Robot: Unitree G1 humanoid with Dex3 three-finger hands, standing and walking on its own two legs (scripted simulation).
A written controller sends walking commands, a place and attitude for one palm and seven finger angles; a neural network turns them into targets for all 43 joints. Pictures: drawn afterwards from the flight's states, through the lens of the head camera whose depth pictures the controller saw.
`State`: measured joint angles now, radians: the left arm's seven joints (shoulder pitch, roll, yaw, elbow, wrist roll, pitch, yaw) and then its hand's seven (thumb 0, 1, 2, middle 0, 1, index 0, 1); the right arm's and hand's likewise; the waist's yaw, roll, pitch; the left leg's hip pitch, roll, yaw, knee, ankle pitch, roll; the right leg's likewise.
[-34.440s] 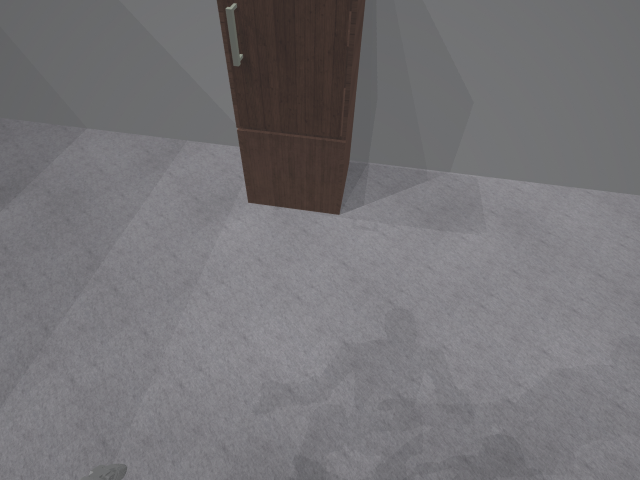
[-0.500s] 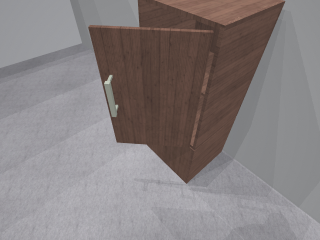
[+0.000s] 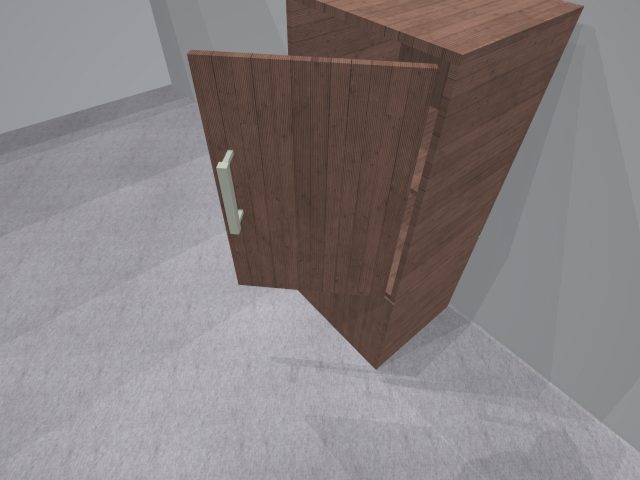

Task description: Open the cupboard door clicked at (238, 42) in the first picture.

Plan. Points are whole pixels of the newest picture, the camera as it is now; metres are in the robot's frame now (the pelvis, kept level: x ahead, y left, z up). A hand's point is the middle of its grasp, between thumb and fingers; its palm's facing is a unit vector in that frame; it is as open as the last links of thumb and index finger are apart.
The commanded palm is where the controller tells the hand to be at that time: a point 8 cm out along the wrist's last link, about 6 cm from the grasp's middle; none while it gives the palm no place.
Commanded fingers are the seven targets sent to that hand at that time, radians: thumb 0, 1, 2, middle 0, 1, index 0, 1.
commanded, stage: look again from close up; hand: left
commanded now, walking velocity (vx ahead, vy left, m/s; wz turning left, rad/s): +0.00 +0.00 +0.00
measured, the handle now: (232, 193) +0.62 +0.21 -0.01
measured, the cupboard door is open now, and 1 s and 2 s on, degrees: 44 44 44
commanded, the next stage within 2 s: shuffle to correct the standing spot in 0.10 s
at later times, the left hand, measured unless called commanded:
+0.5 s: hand out of the picture +0.01 +0.19 -0.19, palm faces +0.05 -0.98 -0.17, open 7.3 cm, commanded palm none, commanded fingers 0.00 0.90 0.90 -0.20 -0.30 -0.20 -0.30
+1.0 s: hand out of the picture +0.13 +0.20 -0.19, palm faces -0.01 -0.98 -0.22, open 7.3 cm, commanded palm none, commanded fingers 0.00 0.90 0.90 -0.20 -0.30 -0.20 -0.30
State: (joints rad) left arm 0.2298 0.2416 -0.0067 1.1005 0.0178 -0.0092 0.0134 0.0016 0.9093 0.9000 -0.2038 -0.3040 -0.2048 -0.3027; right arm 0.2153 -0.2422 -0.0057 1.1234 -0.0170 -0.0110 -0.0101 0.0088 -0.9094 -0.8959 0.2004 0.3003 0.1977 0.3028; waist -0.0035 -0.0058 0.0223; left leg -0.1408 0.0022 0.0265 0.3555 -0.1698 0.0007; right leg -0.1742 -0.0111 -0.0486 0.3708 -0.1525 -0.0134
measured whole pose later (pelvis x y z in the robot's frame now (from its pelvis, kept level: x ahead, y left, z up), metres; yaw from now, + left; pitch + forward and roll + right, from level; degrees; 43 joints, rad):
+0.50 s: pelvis +0.03 +0.02 -0.01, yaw +0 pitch -2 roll -1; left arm 0.36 0.17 0.02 1.09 0.02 0.01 0.01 0.00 0.91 0.90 -0.20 -0.30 -0.20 -0.30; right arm 0.35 -0.18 0.00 1.12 -0.03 0.00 -0.01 0.01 -0.91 -0.90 0.20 0.30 0.20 0.30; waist 0.01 -0.01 -0.01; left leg -0.18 0.01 0.04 0.52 -0.30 0.02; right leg -0.19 -0.01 -0.04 0.48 -0.25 0.00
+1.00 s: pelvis +0.08 +0.02 -0.01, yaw -2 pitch -1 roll +1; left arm 0.21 0.16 0.04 1.05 0.01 0.01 0.04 0.01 0.93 0.90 -0.20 -0.30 -0.20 -0.30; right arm 0.31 -0.08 -0.03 1.12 -0.01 -0.01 -0.06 0.01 -0.91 -0.90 0.20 0.30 0.20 0.30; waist -0.02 -0.01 0.08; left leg -0.09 -0.02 0.07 0.48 -0.36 0.02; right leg -0.30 -0.03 -0.05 0.54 -0.22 -0.01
